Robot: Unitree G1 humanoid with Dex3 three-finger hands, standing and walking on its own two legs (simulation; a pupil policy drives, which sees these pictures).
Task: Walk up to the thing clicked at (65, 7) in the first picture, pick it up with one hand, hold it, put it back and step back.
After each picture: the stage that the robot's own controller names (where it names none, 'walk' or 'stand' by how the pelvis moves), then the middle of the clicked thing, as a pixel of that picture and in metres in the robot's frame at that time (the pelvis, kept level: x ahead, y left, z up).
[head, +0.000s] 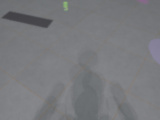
stand; (65, 6) +2.26 +0.25 -0.72
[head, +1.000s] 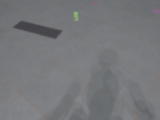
walk; (76, 16) +2.13 +0.28 -0.72
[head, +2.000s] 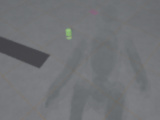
walk; (68, 34) +1.45 +0.26 -0.71
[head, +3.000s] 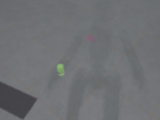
walk; (60, 69) +0.98 +0.27 -0.72
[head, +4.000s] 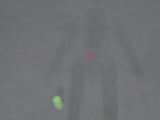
walk; (57, 102) +0.61 +0.27 -0.71
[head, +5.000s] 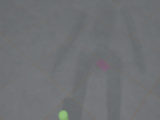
stand; (63, 117) +0.44 +0.19 -0.70
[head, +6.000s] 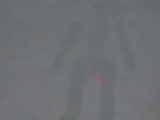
stand; out of the picture +0.36 +0.16 -0.72
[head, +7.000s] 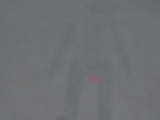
stand; out of the picture +0.36 +0.19 -0.73
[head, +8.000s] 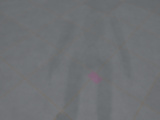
stand; out of the picture +0.36 +0.19 -0.73
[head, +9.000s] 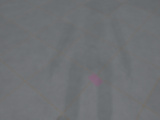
stand; out of the picture +0.34 +0.19 -0.73
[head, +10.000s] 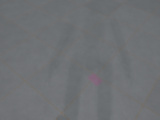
go down; out of the picture +0.35 +0.19 -0.73
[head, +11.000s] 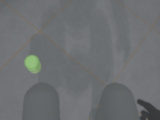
go down; (33, 64) +0.43 +0.21 -0.36
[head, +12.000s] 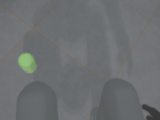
approach; (28, 63) +0.43 +0.22 -0.31
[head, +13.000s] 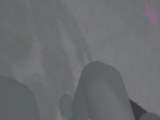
close in; out of the picture +0.42 +0.26 -0.22
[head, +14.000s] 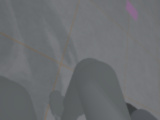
close; out of the picture +0.41 +0.27 -0.22
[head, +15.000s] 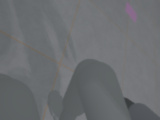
lift; out of the picture +0.39 +0.24 -0.23
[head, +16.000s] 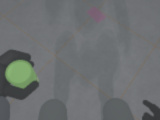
lift; (24, 77) +0.34 +0.19 +0.00
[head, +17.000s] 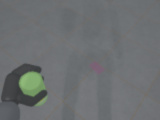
hold; (34, 89) +0.31 +0.17 +0.02
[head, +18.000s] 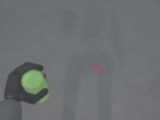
hold; (36, 87) +0.32 +0.17 +0.02
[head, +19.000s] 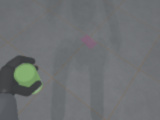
crouch; (29, 79) +0.36 +0.18 -0.05
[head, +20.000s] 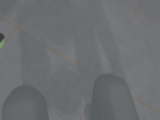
lower; out of the picture +0.49 +0.25 -0.07
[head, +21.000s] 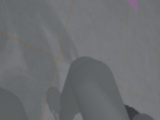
lower; out of the picture +0.44 +0.28 -0.22
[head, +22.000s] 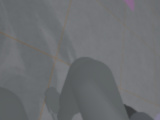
lower; out of the picture +0.44 +0.28 -0.23
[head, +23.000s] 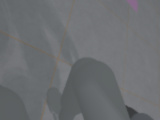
lower; out of the picture +0.44 +0.29 -0.22
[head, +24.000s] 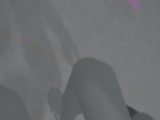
lower; out of the picture +0.43 +0.29 -0.22
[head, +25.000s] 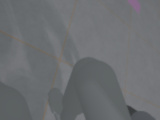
draw back; out of the picture +0.43 +0.26 -0.22
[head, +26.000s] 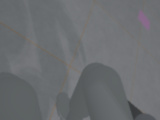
stand; out of the picture +0.43 +0.25 -0.24
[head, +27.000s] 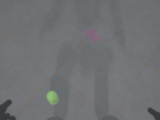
stand; (52, 98) +0.41 +0.17 -0.56
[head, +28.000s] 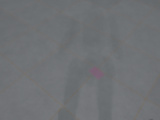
stand; out of the picture +0.39 +0.16 -0.66
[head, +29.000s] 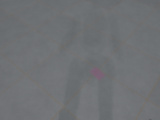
stand; out of the picture +0.38 +0.16 -0.67
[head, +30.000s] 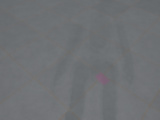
stand; out of the picture +0.41 +0.15 -0.72
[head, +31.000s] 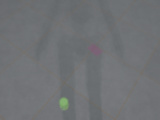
walk; (64, 104) +0.45 +0.11 -0.70
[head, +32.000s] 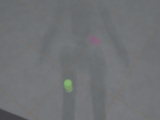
walk; (68, 85) +0.66 +0.15 -0.70
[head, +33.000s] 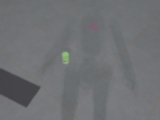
walk; (65, 58) +1.00 +0.14 -0.69
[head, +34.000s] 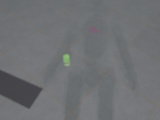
stand; (66, 60) +1.03 +0.17 -0.71
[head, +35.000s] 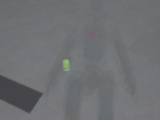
stand; (66, 65) +1.04 +0.17 -0.73
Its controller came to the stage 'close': yes
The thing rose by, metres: 0.71
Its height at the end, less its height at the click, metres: +0.00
